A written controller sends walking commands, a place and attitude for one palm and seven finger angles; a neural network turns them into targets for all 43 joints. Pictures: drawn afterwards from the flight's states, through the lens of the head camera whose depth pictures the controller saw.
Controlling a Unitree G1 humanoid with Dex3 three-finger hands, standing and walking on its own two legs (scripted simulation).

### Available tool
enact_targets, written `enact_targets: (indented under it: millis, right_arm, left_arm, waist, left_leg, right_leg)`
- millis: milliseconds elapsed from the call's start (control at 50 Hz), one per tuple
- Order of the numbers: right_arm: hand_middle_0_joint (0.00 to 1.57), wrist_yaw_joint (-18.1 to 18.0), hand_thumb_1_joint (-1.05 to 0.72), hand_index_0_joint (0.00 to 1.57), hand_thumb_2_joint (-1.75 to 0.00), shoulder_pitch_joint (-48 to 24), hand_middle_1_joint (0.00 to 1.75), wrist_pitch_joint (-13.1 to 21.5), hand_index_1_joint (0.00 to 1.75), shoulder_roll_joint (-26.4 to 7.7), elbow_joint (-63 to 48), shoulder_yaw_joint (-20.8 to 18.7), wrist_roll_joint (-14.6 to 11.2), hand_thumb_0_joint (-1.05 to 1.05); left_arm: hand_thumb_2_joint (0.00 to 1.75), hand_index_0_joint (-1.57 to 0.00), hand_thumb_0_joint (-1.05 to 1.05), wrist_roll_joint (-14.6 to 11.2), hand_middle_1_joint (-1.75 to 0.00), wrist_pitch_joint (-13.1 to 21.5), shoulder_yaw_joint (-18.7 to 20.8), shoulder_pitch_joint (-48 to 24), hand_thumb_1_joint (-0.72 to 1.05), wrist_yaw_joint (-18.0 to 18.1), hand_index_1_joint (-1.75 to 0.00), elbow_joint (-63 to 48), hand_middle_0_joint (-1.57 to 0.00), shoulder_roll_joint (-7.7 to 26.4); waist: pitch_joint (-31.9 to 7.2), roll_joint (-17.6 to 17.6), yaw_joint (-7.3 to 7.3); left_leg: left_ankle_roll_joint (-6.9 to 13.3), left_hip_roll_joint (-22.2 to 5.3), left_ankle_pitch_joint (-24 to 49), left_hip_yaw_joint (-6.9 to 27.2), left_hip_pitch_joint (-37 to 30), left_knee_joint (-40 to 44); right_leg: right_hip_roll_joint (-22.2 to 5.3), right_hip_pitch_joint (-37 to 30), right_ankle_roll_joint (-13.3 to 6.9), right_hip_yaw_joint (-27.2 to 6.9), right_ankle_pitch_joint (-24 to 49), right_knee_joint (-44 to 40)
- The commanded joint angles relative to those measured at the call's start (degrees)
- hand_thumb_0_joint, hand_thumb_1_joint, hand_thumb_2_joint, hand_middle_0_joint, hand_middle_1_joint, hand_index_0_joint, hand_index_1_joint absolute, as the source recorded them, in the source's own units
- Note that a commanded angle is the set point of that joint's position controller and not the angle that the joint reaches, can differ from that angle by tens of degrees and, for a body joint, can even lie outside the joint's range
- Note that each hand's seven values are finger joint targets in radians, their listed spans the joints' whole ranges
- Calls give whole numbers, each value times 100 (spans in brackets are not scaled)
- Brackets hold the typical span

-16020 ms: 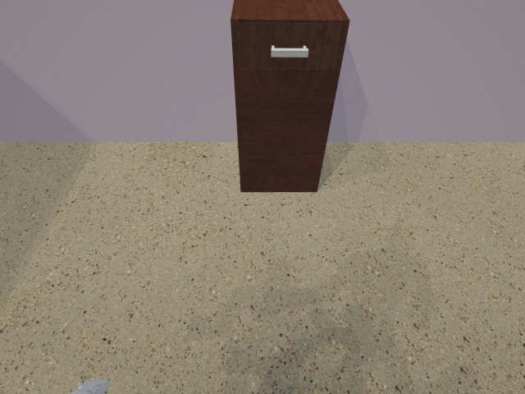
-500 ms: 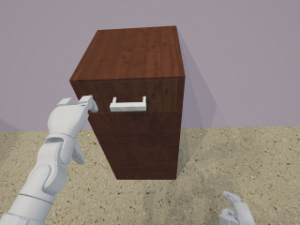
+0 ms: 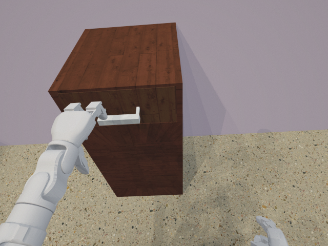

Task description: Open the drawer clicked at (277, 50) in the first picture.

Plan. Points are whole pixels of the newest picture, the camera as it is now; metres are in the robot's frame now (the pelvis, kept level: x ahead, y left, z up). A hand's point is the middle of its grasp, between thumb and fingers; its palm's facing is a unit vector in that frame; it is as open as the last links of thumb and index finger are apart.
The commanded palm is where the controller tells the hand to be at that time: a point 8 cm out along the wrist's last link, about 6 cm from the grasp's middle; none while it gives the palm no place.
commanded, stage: move the hooked fingers above the handle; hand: left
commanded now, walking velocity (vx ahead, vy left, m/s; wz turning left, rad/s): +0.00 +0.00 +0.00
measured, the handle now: (120, 115) +0.50 +0.21 +0.01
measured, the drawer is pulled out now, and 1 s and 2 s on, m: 0.00 0.00 0.00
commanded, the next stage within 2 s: none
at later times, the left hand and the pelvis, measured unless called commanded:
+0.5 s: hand (99, 118) +0.41 +0.22 +0.09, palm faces +0.16 -0.07 -0.99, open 13.8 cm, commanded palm +0.37 +0.24 +0.14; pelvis +0.01 +0.03 -0.01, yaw +0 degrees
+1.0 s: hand (121, 108) +0.46 +0.17 +0.08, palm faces +0.15 -0.02 -0.99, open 13.8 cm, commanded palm +0.43 +0.21 +0.12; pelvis +0.00 +0.02 -0.01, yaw -2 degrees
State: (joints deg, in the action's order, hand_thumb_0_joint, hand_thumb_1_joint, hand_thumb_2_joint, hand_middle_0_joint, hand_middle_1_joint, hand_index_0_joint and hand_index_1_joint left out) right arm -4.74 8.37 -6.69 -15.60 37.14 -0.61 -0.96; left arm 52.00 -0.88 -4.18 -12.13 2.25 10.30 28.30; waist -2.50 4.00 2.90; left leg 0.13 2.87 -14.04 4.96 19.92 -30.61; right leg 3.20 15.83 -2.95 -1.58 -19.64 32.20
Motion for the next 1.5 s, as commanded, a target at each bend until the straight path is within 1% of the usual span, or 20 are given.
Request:
enact_targets:
  millis: [0,60,180,260,340,360,400,460,580,680,780,860,900,1020,1060,1140,1260,1340,1380,1480]
  right_arm:
    - [20,48,-90,20,-90,-604,30,179,30,-471,-827,-188,-39,0]
    - [20,133,-90,20,-90,-619,30,92,30,-528,-885,-223,-77,0]
    - [20,162,-90,20,-90,-523,30,31,30,-594,-1039,-269,-120,0]
    - [20,79,-90,20,-90,-362,30,65,30,-546,-919,-277,-27,0]
    - [20,77,-90,20,-90,-209,30,85,30,-461,-729,-287,-11,0]
    - [20,105,-90,20,-90,-178,30,72,30,-479,-686,-286,-5,0]
    - [20,177,-90,20,-90,-184,30,55,30,-399,-651,-262,-38,0]
    - [20,244,-90,20,-90,-229,30,-70,30,-455,-623,-225,-54,0]
    - [20,228,-90,20,-90,-127,30,-301,30,-610,-784,-232,-146,0]
    - [20,109,-90,20,-90,149,30,-152,30,-573,-758,-282,-57,0]
    - [20,134,-90,20,-90,557,30,-20,30,-463,-489,-354,-5,0]
    - [20,196,-90,20,-90,557,30,-40,30,-494,-354,-311,31,0]
    - [20,207,-90,20,-90,471,30,-89,30,-486,-391,-276,12,0]
    - [20,99,-90,20,-90,336,30,-329,30,-608,-405,-228,-124,0]
    - [20,-3,-90,20,-90,233,30,-377,30,-617,-453,-186,-161,0]
    - [20,-117,-90,20,-90,334,30,-362,30,-637,-558,-135,-213,0]
    - [20,-134,-90,20,-90,596,30,-88,30,-569,-808,-328,-125,0]
    - [20,-66,-90,20,-90,856,30,111,30,-491,-608,-502,-85,0]
    - [20,-7,-90,20,-90,979,30,198,30,-500,-455,-550,-94,0]
    - [20,172,-90,20,-90,902,30,156,30,-566,-173,-511,-119,0]
  left_arm:
    - [30,-30,0,-28,-120,-160,1625,-1651,-50,609,-120,-756,-30,1886]
    - [30,-30,0,28,-120,-524,1316,-1438,-50,634,-120,-520,-30,1570]
    - [30,-30,0,-47,-120,-839,-33,-1895,-50,86,-120,-1028,-30,515]
    - [30,-30,0,144,-120,-422,58,-2889,-50,161,-120,-1431,-30,812]
    - [30,-30,0,408,-120,-214,484,-3213,-50,743,-120,-930,-30,980]
    - [30,-30,0,454,-120,-276,741,-3312,-50,925,-120,-773,-30,1226]
    - [30,-30,0,493,-120,-557,573,-3387,-50,1186,-120,-253,-30,877]
    - [30,-30,0,574,-120,-1194,494,-3252,-50,1303,-120,660,-30,788]
    - [30,-30,0,373,-120,-1930,-811,-3819,-50,421,-120,1279,-30,-221]
    - [30,-30,0,329,-120,-808,-872,-5019,-50,41,-120,425,-30,-106]
    - [30,-30,0,584,-120,-15,-124,-5352,-50,919,-120,917,-30,358]
    - [30,-30,0,756,-120,-579,681,-5010,-50,1801,-120,2153,-30,931]
    - [30,-30,0,786,-120,-1055,427,-5016,-50,1953,-120,2559,-30,795]
    - [30,-30,0,601,-120,-2001,288,-5046,-50,1397,-120,3496,-30,1084]
    - [30,-30,0,522,-120,-1980,323,-4795,-50,1098,-120,3672,-30,1199]
    - [30,-30,0,618,-120,-1615,95,-4408,-50,644,-120,3909,-30,1058]
    - [30,-30,0,564,-120,-100,87,-4821,-50,443,-120,2383,-30,872]
    - [30,-30,0,618,-120,623,104,-5636,-50,1052,-120,1235,-30,802]
    - [30,-30,0,612,-120,603,32,-5894,-50,1422,-120,1229,-30,682]
    - [30,-30,0,564,-120,-318,167,-5684,-50,1950,-120,2266,-30,710]
  waist:
    - [-1698,-559,238]
    - [-1600,-464,182]
    - [-1674,-601,-275]
    - [-1935,-400,-321]
    - [-2160,-128,-140]
    - [-2192,34,-66]
    - [-2131,87,-33]
    - [-1983,-274,4]
    - [-1833,-704,-472]
    - [-2365,-329,-626]
    - [-2289,46,-408]
    - [-2238,-325,-148]
    - [-2320,-341,-173]
    - [-2307,-1067,-267]
    - [-2020,-1424,-264]
    - [-1263,-1281,-338]
    - [-2097,-695,-483]
    - [-2520,99,-704]
    - [-2519,-24,-847]
    - [-2497,-56,-755]
  left_leg:
    - [243,243,1460,-509,-209,-81]
    - [217,227,1577,-564,-196,-83]
    - [322,159,1898,-482,-724,-227]
    - [311,124,1980,-326,-1050,-335]
    - [205,48,2213,-221,-1113,-371]
    - [142,44,2263,-207,-1051,-356]
    - [98,17,2347,-225,-999,-363]
    - [51,-6,2129,-296,-691,-213]
    - [182,-73,1745,-328,-776,-135]
    - [257,-22,2054,-124,-1303,-378]
    - [81,-81,2123,-47,-1155,-498]
    - [76,-16,1711,-281,-225,-422]
    - [120,1,1464,-491,-10,-367]
    - [248,41,1100,-733,369,-176]
    - [283,63,917,-750,561,-91]
    - [299,36,562,-779,658,23]
    - [363,42,918,-701,284,-297]
    - [379,55,1285,-568,-367,-624]
    - [374,53,1272,-503,-415,-730]
    - [289,95,1335,-522,-233,-675]
  right_leg:
    - [-398,-922,313,-211,3482,-180]
    - [-329,-762,269,-121,3298,-159]
    - [-233,-213,256,79,3116,-148]
    - [-173,108,158,90,2536,-89]
    - [-89,351,37,226,2119,100]
    - [-65,331,-12,256,2003,147]
    - [-34,431,-40,333,1977,197]
    - [-3,291,-39,354,1834,123]
    - [-82,415,64,314,1753,-119]
    - [-103,655,48,228,1878,0]
    - [1,1175,-55,336,1464,233]
    - [33,800,-83,331,1422,331]
    - [-10,537,-30,250,1525,245]
    - [-166,-289,192,-38,2005,-132]
    - [-237,-469,263,-108,2096,-256]
    - [-257,-71,256,-125,1608,-436]
    - [-337,-228,263,-290,2462,-183]
    - [-185,510,166,-209,2210,-6]
    - [-131,806,162,-121,1985,30]
    - [-64,827,103,82,1905,129]
